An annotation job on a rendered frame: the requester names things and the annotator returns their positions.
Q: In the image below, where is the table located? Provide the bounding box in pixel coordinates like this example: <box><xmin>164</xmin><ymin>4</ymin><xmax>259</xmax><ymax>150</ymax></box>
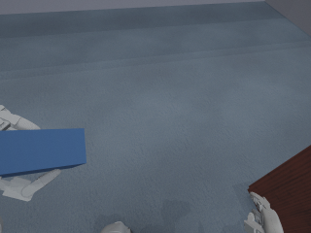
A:
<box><xmin>248</xmin><ymin>145</ymin><xmax>311</xmax><ymax>233</ymax></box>

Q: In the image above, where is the robot left hand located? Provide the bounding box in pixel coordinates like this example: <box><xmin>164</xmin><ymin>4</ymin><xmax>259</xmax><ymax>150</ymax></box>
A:
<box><xmin>0</xmin><ymin>105</ymin><xmax>62</xmax><ymax>202</ymax></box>

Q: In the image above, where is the robot right hand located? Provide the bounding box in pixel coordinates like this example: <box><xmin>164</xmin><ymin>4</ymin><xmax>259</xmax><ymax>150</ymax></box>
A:
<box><xmin>244</xmin><ymin>191</ymin><xmax>284</xmax><ymax>233</ymax></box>

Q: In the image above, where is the left robot thigh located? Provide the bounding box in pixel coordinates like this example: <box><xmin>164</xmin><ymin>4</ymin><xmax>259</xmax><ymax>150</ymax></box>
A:
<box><xmin>100</xmin><ymin>222</ymin><xmax>131</xmax><ymax>233</ymax></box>

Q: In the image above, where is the sponge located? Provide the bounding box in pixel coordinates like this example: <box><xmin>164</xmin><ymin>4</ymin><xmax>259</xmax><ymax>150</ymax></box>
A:
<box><xmin>0</xmin><ymin>128</ymin><xmax>86</xmax><ymax>179</ymax></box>

